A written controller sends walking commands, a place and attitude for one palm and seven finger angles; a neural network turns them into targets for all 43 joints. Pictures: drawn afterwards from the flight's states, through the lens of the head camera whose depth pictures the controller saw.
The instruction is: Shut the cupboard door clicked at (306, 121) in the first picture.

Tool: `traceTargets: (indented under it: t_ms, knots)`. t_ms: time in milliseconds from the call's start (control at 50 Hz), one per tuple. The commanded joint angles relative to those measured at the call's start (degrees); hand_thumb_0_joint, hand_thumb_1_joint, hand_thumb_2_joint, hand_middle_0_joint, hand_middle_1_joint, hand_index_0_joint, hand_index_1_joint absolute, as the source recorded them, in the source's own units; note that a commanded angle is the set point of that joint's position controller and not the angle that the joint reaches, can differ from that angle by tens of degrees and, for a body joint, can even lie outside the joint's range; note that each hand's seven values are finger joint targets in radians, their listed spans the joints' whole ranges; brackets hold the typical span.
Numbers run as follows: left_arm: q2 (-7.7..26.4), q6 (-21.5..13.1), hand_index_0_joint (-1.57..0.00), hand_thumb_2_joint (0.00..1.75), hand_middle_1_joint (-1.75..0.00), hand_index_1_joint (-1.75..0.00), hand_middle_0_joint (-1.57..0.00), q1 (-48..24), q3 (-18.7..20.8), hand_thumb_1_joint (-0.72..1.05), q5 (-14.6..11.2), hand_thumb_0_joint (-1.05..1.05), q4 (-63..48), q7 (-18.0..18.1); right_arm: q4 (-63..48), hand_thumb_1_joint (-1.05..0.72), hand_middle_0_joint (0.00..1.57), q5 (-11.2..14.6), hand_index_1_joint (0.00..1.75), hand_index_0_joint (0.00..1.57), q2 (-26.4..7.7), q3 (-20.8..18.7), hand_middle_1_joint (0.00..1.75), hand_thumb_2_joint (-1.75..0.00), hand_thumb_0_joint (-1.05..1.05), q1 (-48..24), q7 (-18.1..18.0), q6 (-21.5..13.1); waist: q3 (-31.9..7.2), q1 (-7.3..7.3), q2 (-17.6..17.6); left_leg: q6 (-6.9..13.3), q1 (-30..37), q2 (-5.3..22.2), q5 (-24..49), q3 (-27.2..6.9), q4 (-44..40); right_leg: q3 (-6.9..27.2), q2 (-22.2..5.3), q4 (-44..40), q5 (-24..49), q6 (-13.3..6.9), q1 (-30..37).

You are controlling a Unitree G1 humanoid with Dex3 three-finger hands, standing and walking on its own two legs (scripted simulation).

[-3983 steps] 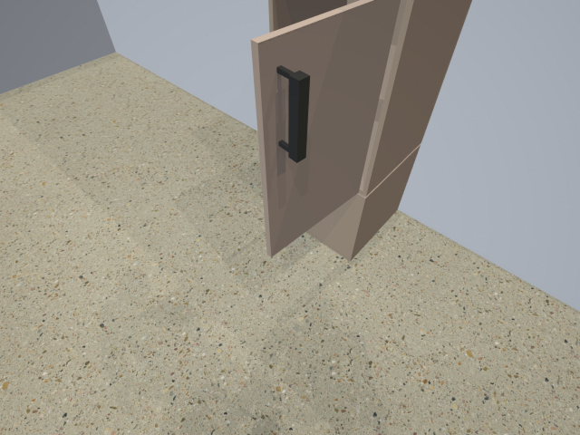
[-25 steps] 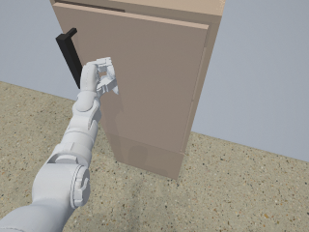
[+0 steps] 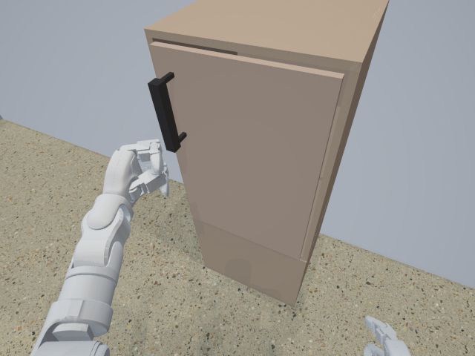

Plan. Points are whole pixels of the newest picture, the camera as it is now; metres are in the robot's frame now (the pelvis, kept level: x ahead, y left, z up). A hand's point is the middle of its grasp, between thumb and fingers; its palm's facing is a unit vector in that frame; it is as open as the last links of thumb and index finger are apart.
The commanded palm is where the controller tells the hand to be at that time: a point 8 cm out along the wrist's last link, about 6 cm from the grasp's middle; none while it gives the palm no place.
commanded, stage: draw the hand back to the body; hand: left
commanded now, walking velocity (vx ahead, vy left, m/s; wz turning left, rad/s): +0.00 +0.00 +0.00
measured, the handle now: (171, 113) +0.59 +0.18 +0.12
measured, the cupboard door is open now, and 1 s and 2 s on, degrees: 0 0 0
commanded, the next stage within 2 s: step back with the hand held close in 1.14 s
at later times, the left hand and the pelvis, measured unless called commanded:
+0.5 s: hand (72, 226) +0.25 +0.24 +0.17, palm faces +0.31 -0.91 -0.29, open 4.2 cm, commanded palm +0.20 +0.28 +0.17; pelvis -0.01 +0.02 +0.01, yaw -1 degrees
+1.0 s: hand (10, 263) +0.19 +0.29 +0.17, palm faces +0.48 -0.79 -0.38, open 7.3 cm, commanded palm +0.14 +0.32 +0.19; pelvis +0.00 +0.02 +0.01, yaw +0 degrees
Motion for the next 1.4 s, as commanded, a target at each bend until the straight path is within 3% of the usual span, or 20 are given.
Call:
traceTargets:
  t_ms: [0, 40, 60, 100, 240, 300, 340, 360, 480, 660, 720, 820, 900, 980, 1080, 1160, 1240, 1260, 1300, 1380]
  knots:
    - [9.93, -0.34, -1.22, 0.9, -1.41, -1.41, -1.22, -17.0, 4.18, 0.9, -2.11, 0.0, -16.05, -1.09, -9.13, -0.9, 0.2, 0.44, 0.3, 0.2, -6.1, -1.43, 0.3, -0.9, 0.0, -6.89, -1.22, -3.32, -11.75, 0.32, -5.14, 2.25, 10.87, -2.13, 10.62, -2.0, -3.97, 1.59, 0.71, -6.0, 20.25, 1.05, 0.96]
    - [11.3, 1.09, -1.16, 0.9, -1.35, -1.35, -1.16, -13.36, 6.08, 0.9, -2.66, 0.0, -17.8, -1.5, -10.0, -0.9, 0.2, 0.51, 0.3, 0.2, -6.06, -0.93, 0.3, -0.9, 0.0, -8.02, -1.27, -3.32, -11.63, 1.14, -5.76, 2.24, 10.67, -2.21, 9.87, -2.09, -4.91, 1.66, 0.36, -6.67, 18.96, 1.21, 1.83]
    - [11.47, -2.23, -1.13, 0.9, -1.32, -1.32, -1.13, -11.49, 2.44, 0.9, 2.92, 0.0, -26.25, 4.11, -10.41, -0.9, 0.2, -0.26, 0.3, 0.2, -3.8, -0.84, 0.3, -0.9, 0.0, -9.17, -1.66, -3.18, -5.62, 0.85, -5.13, 2.02, 10.9, -1.74, 8.68, -1.33, -7.39, 3.59, -0.79, -10.68, 15.76, 1.41, 0.29]
    - [8.82, -2.33, -1.08, 0.9, -1.26, -1.26, -1.08, -2.84, 2.26, 0.9, 4.02, 0.0, -25.2, 8.31, -9.89, -0.9, 0.2, -0.74, 0.3, 0.2, -4.08, -0.84, 0.3, -0.9, 0.0, -9.5, -1.93, -2.62, -3.47, 0.8, -5.68, 1.92, 11.31, -1.4, 6.7, -1.66, -8.65, 3.07, -0.65, -11.98, 12.17, 1.38, 0.57]
    - [14.15, -4.13, -0.89, 0.9, -1.05, -1.05, -0.89, 3.44, 6.37, 0.9, 7.3, 0.0, -39.81, 13.55, -9.69, -0.9, 0.2, -1.86, 0.3, 0.2, -3.77, -0.65, 0.3, -0.9, 0.0, -10.98, -2.18, -1.95, -6.89, 1.36, -0.05, 1.77, 17.13, -0.92, 8.81, -1.37, -12.41, 2.59, -0.17, -14.8, 12.63, 0.85, 6.05]
    - [12.45, -4.55, -0.81, 0.9, -0.96, -0.96, -0.81, 6.77, 5.17, 0.9, 7.87, 0.0, -42.94, 14.6, -9.22, -0.9, 0.2, -2.31, 0.3, 0.2, -3.39, -0.7, 0.3, -0.9, 0.0, -11.29, -2.24, -2.57, -4.18, 1.05, 3.75, 1.25, 18.11, -0.69, 7.3, -1.93, -13.77, 2.08, 0.21, -15.56, 10.23, 0.38, 5.77]
    - [14.0, -4.99, -0.75, 0.9, -0.9, -0.9, -0.75, 9.51, 6.62, 0.9, 8.33, 0.0, -45.17, 15.14, -9.05, -0.9, 0.2, -2.51, 0.3, 0.2, -3.84, -0.75, 0.3, -0.9, 0.0, -11.48, -2.34, -3.15, -4.55, 1.47, 2.67, 1.41, 18.96, -0.72, 7.99, -2.18, -14.17, 1.96, 0.43, -16.08, 10.86, 0.45, 6.04]
    - [11.84, -4.92, -0.72, 0.9, -0.87, -0.87, -0.72, 12.99, 5.21, 0.9, 8.14, 0.0, -45.35, 15.14, -8.9, -0.9, 0.2, -2.61, 0.3, 0.2, -3.46, -0.85, 0.3, -0.9, 0.0, -11.43, -2.29, -3.26, -3.55, 1.38, 3.08, 1.2, 18.91, -0.51, 8.18, -2.36, -14.35, 1.84, 0.45, -15.84, 10.84, 0.3, 6.39]
    - [13.05, -4.52, -0.56, 0.9, -0.69, -0.69, -0.56, 26.77, 9.47, 0.9, 8.02, 0.0, -46.07, 14.99, -9.14, -0.9, 0.2, -2.73, 0.3, 0.2, -4.13, -1.33, 0.3, -0.9, 0.0, -11.32, -1.73, -2.63, -0.01, 2.49, -4.53, 1.2, 16.91, -0.21, 10.38, -2.52, -14.94, 1.27, 0.61, -16.08, 12.85, 0.69, 7.12]
    - [17.72, -5.53, -0.31, 0.9, -0.42, -0.42, -0.31, 38.81, 17.66, 0.9, 8.09, 0.0, -57.65, 15.83, -9.59, -0.9, 0.2, -3.15, 0.3, 0.2, -3.22, -1.99, 0.3, -0.9, 0.0, -10.84, -1.59, -3.78, -1.84, 3.69, 3.1, 0.79, 16.83, -0.24, 14.22, -2.2, -13.24, 1.48, -0.04, -14.97, 15.95, 0.48, 9.18]
    - [18.56, -5.29, -0.23, 0.9, -0.33, -0.33, -0.23, 43.88, 19.88, 0.9, 8.03, 0.0, -58.93, 16.18, -9.49, -0.9, 0.2, -3.23, 0.3, 0.2, -3.54, -2.36, 0.3, -0.9, 0.0, -10.47, -1.6, -4.67, -0.36, 3.87, 1.76, 0.86, 16.62, 0.02, 15.42, -2.09, -12.64, 1.59, 0.25, -15.63, 17.04, 0.52, 8.35]
    - [14.22, -4.5, -0.2, 0.9, -0.3, -0.3, -0.2, 39.33, 15.02, 0.9, 8.63, 0.0, -55.99, 16.37, -8.35, -0.9, 0.2, -3.29, 0.3, 0.2, -4.3, -2.54, 0.3, -0.9, 0.0, -9.75, -1.93, -5.46, 4.98, 1.98, -0.22, 1.13, 16.11, 0.23, 12.35, -2.27, -13.28, 1.45, 0.05, -16.56, 13.7, 0.79, 4.33]
    - [15.0, -4.44, -0.2, 0.9, -0.3, -0.3, -0.2, 38.35, 15.73, 0.9, 8.76, 0.0, -54.14, 16.78, -8.36, -0.9, 0.2, -3.34, 0.3, 0.2, -4.36, -2.68, 0.3, -0.9, 0.0, -9.56, -2.4, -5.26, 2.68, 2.6, -3.02, 1.43, 16.75, -0.1, 11.25, -2.49, -13.75, 1.26, -0.08, -15.86, 12.27, 0.89, 5.53]
    - [16.97, -5.03, -0.2, 0.9, -0.3, -0.3, -0.2, 39.99, 17.62, 0.9, 8.87, 0.0, -57.43, 16.92, -8.47, -0.9, 0.2, -3.6, 0.3, 0.2, -3.83, -2.45, 0.3, -0.9, 0.0, -10.12, -2.34, -5.51, -2.23, 3.83, 0.19, 1.45, 17.94, -0.59, 14.84, -2.17, -12.96, 1.67, -0.34, -14.97, 16.18, 0.65, 8.78]
    - [18.06, -4.83, -0.2, 0.9, -0.3, -0.3, -0.2, 41.99, 19.14, 0.9, 8.78, 0.0, -59.0, 17.04, -8.48, -0.9, 0.2, -3.74, 0.3, 0.2, -3.27, -2.06, 0.3, -0.9, 0.0, -10.43, -2.1, -5.78, -0.62, 4.08, 2.56, 0.97, 16.88, -0.57, 16.61, -1.89, -12.4, 1.71, -0.32, -15.01, 18.28, 0.55, 8.95]
    - [16.92, -4.35, -0.2, 0.9, -0.3, -0.3, -0.2, 42.85, 18.86, 0.9, 8.29, 0.0, -56.01, 16.66, -8.53, -0.9, 0.2, -3.57, 0.3, 0.2, -3.1, -2.06, 0.3, -0.9, 0.0, -10.34, -2.14, -5.12, 3.35, 3.73, 0.34, 0.9, 15.51, -0.15, 15.08, -1.61, -12.86, 1.71, -0.23, -15.86, 16.72, 0.7, 7.49]
    - [16.5, -4.38, -0.2, 0.9, -0.3, -0.3, -0.2, 42.62, 18.57, 0.9, 8.14, 0.0, -54.6, 16.28, -8.68, -0.9, 0.2, -3.38, 0.3, 0.2, -3.57, -2.3, 0.3, -0.9, 0.0, -10.1, -2.18, -4.72, 3.03, 3.6, -0.61, 1.16, 15.96, -0.05, 13.8, -1.48, -13.34, 1.87, -0.27, -16.42, 15.12, 0.9, 6.99]
    - [22.9, -6.31, -0.2, 0.9, -0.3, -0.3, -0.2, 36.7, 23.62, 0.9, 8.68, 0.0, -58.26, 16.73, -10.6, -0.9, 0.2, -2.55, 0.3, 0.2, -4.8, -2.76, 0.3, -0.9, 0.0, -10.18, -2.09, -3.64, 4.29, 1.76, 0.01, 2.18, 12.31, 1.37, 9.55, -1.5, -10.07, 8.05, -3.47, -18.7, 18.44, 0.54, 2.04]
    - [18.33, -6.63, -0.2, 0.9, -0.3, -0.3, -0.2, 43.88, 19.17, 0.9, 8.77, 0.0, -54.5, 16.3, -9.82, -0.9, 0.2, -3.12, 0.3, 0.2, -4.31, -2.94, 0.3, -0.9, 0.0, -10.09, -2.21, -2.53, 1.68, 1.33, -3.67, 2.34, 12.83, 1.08, 9.99, -1.9, -7.78, 9.18, -5.84, -18.03, 23.27, 0.47, 1.44]
    - [19.17, -7.29, -0.2, 0.9, -0.3, -0.3, -0.2, 45.81, 19.66, 0.9, 9.03, 0.0, -56.49, 16.86, -10.93, -0.9, 0.2, -2.87, 0.3, 0.2, -4.65, -3.82, 0.3, -0.9, 0.0, -9.45, -2.58, -1.07, -5.04, 1.1, -2.63, 1.86, 13.39, 2.07, 17.42, -1.39, -6.82, 7.86, -6.37, -12.56, 32.19, 0.64, 4.26]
